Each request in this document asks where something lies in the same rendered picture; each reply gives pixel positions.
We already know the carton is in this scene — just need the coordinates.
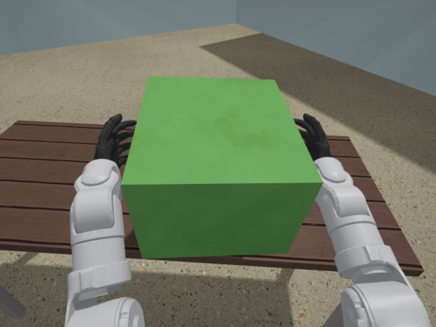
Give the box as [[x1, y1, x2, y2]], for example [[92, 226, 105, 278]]
[[121, 76, 324, 259]]

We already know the robot left hand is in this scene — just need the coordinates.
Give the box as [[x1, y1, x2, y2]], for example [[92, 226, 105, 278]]
[[94, 114, 137, 168]]

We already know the robot right hand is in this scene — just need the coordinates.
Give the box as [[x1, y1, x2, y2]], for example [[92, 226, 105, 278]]
[[293, 113, 332, 161]]

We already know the robot left forearm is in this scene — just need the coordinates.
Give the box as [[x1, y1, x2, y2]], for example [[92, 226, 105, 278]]
[[65, 159, 131, 327]]

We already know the robot right upper arm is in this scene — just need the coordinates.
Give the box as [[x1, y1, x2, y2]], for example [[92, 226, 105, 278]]
[[341, 281, 430, 327]]

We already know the robot right forearm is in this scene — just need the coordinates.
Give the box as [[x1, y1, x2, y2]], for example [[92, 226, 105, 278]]
[[314, 157, 431, 327]]

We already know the table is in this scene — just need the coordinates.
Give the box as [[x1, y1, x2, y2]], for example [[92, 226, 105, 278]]
[[0, 121, 424, 327]]

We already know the robot left upper arm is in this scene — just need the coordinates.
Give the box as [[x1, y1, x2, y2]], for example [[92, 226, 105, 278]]
[[67, 297, 145, 327]]

